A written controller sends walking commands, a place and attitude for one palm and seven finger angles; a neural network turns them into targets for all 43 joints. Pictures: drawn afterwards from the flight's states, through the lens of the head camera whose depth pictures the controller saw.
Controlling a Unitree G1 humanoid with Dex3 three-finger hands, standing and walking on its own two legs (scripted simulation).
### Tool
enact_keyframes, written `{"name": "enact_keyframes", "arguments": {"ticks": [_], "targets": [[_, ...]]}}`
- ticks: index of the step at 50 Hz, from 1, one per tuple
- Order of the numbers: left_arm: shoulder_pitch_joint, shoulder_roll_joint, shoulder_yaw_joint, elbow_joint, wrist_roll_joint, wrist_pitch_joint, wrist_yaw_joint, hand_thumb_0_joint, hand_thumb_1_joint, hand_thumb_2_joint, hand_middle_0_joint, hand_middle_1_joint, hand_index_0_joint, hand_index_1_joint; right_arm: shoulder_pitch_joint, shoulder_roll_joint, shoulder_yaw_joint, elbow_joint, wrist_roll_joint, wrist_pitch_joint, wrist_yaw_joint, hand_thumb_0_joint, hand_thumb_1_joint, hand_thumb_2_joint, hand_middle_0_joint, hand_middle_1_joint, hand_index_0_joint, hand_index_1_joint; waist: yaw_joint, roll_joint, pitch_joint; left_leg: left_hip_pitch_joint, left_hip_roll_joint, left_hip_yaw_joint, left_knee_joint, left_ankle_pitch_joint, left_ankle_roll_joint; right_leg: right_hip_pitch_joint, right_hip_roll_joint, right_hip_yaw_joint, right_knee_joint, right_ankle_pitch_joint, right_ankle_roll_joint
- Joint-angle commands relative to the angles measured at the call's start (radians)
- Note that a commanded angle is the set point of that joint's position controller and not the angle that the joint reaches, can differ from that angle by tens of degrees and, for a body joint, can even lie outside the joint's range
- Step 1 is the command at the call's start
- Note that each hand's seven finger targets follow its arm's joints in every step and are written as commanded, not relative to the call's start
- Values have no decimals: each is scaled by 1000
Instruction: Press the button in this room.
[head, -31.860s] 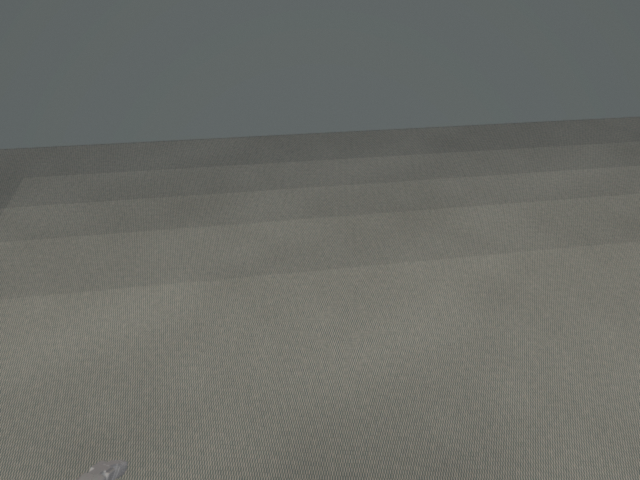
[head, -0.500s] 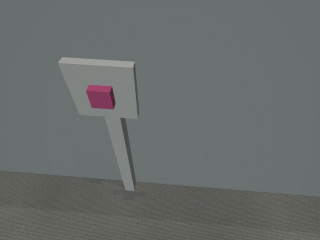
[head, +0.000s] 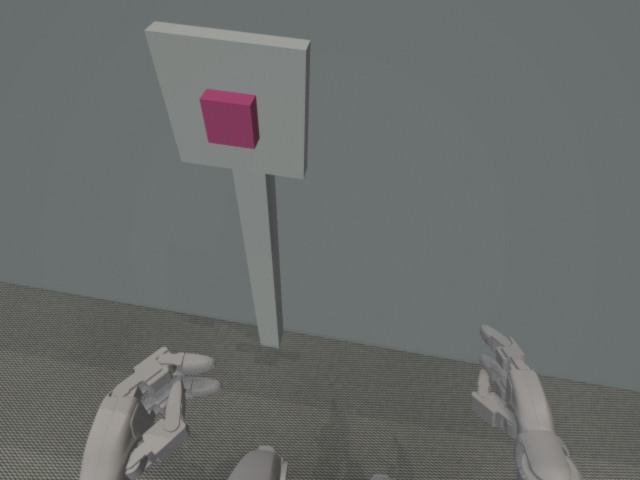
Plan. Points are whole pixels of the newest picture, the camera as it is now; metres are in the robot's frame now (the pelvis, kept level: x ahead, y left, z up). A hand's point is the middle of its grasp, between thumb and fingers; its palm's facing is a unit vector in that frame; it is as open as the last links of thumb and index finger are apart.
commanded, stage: raise the hand and make a fist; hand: left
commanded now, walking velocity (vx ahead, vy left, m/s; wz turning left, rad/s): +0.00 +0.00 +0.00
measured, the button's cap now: (232, 118) +0.55 +0.19 +0.16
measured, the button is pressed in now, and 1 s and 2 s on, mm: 0 0 0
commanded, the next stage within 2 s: aim a knuckle at the button in 1.48 s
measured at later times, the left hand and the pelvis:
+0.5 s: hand (158, 365) +0.21 +0.19 +0.09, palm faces -0.07 -1.00 -0.04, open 3.1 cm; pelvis +0.00 +0.02 +0.03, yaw -1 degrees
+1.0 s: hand (115, 314) +0.24 +0.23 +0.14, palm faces -0.03 -1.00 -0.06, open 3.1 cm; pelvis +0.02 +0.03 +0.05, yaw +1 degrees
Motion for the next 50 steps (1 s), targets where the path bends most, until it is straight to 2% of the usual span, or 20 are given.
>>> {"name": "enact_keyframes", "arguments": {"ticks": [1,3,5,8,9,11,12,15,17,21,22,24,27,29,31,32,40,42,44,50], "targets": [[-247,82,-6,-353,-29,-126,-40,0,900,900,-943,-1110,-943,-1110,43,-112,-12,-81,1,-54,-27,0,-900,-900,200,300,200,300,-106,100,-110,149,-1,-27,-129,122,39,-52,5,111,-237,120,32],[-206,89,-2,-275,-47,-67,-87,0,900,900,-997,-1170,-997,-1170,42,-116,-5,-76,11,-63,-35,0,-900,-900,200,300,200,300,-101,59,-94,122,-4,-29,-138,90,40,-25,3,127,-275,68,38],[-146,128,53,-236,-59,10,-109,0,900,900,-1053,-1230,-1053,-1230,36,-117,-4,-79,23,-62,-42,0,-900,-900,200,300,200,300,-67,35,-129,121,-11,-23,-166,101,38,47,-7,142,-311,48,43],[-118,163,129,-233,-80,106,-94,0,900,900,-1135,-1320,-1135,-1320,14,-104,0,-91,29,-52,-52,0,-900,-900,200,300,200,300,-32,-1,-136,126,-16,-16,-210,110,38,124,-19,150,-351,16,50],[-124,162,142,-254,-86,117,-79,0,900,900,-1163,-1350,-1163,-1350,10,-98,2,-90,29,-52,-54,0,-900,-900,200,300,200,300,-26,23,-132,144,-15,-17,-228,117,36,130,-19,138,-352,24,47],[-139,158,159,-277,-94,116,-48,0,900,900,-1217,-1410,-1217,-1410,15,-90,4,-79,26,-58,-57,0,-900,-900,200,300,200,300,-27,14,-119,164,-12,-19,-249,131,35,137,-17,121,-355,49,48],[-131,167,177,-256,-98,109,-36,0,900,900,-1245,-1440,-1245,-1440,3,-88,6,-73,23,-60,-58,0,-900,-900,200,300,200,300,-20,-23,-93,154,-9,-26,-258,137,35,141,-11,114,-354,53,47],[-117,143,149,-287,-87,59,-24,0,900,900,-1300,-1500,-1300,-1500,31,-95,2,-60,21,-82,-48,0,-900,-900,200,300,200,300,-25,54,-93,208,-9,-22,-286,161,31,127,-5,76,-332,109,38],[-119,146,135,-264,-83,45,-30,0,900,900,-1300,-1500,-1300,-1500,33,-106,0,-54,20,-92,-46,0,-900,-900,200,300,200,300,-36,14,-74,212,-8,-27,-293,160,34,123,-1,70,-332,116,39],[-134,156,136,-268,-84,42,-44,0,900,900,-1300,-1500,-1300,-1500,55,-122,-8,-50,28,-108,-45,0,-900,-900,200,300,200,300,-45,42,-71,249,-9,-26,-322,134,32,115,-3,60,-349,106,39],[-136,168,143,-259,-83,50,-46,0,900,900,-1300,-1500,-1300,-1500,49,-126,-8,-50,27,-106,-47,0,-900,-900,200,300,200,300,-41,21,-66,252,-8,-29,-326,137,34,123,1,59,-350,110,38],[-145,174,157,-289,-86,56,-45,0,900,900,-1300,-1500,-1300,-1500,55,-125,-8,-51,30,-110,-48,0,-900,-900,200,300,200,300,-36,72,-83,288,-8,-26,-339,165,31,140,0,52,-349,154,35],[-170,191,179,-301,-88,69,-36,0,900,900,-1300,-1500,-1300,-1500,60,-126,-4,-44,28,-109,-47,0,-900,-900,200,300,200,300,-35,69,-88,322,-5,-38,-357,210,28,169,7,37,-344,212,31],[-170,175,169,-318,-86,75,-35,0,900,900,-1300,-1500,-1300,-1500,61,-124,-2,-46,30,-108,-43,0,-900,-900,200,300,200,300,-36,102,-90,355,-3,-37,-367,237,25,174,6,30,-347,246,30],[-179,171,164,-311,-85,90,-40,0,900,900,-1300,-1500,-1300,-1500,62,-126,1,-46,30,-107,-42,0,-900,-900,200,300,200,300,-41,102,-82,373,0,-38,-375,257,23,179,8,25,-354,272,32],[-193,180,171,-284,-88,104,-47,0,900,900,-1300,-1500,-1300,-1500,62,-128,4,-41,28,-102,-42,0,-900,-900,200,300,200,300,-42,67,-67,367,-1,-45,-380,267,25,193,12,24,-359,286,30],[-282,212,211,-282,-105,169,-97,0,900,900,-1300,-1500,-1300,-1500,53,-129,23,-39,35,-98,-48,0,-900,-900,200,300,200,300,-39,101,-59,432,-1,-46,-422,287,20,238,11,22,-409,318,31],[-307,229,231,-260,-119,181,-107,0,900,900,-1300,-1500,-1300,-1500,46,-134,27,-34,33,-99,-51,0,-900,-900,200,300,200,300,-40,50,-48,430,-2,-50,-431,285,23,256,15,23,-424,320,32],[-332,235,243,-267,-126,186,-118,0,900,900,-1300,-1500,-1300,-1500,44,-134,31,-29,35,-103,-53,0,-900,-900,200,300,200,300,-36,90,-60,451,-4,-46,-440,293,21,267,10,24,-434,328,32],[-383,259,268,-226,-142,217,-148,0,900,900,-1300,-1500,-1300,-1500,38,-140,37,-14,40,-118,-59,0,-900,-900,200,300,200,300,-33,85,-43,476,-7,-46,-470,300,23,300,8,26,-471,338,32]]}}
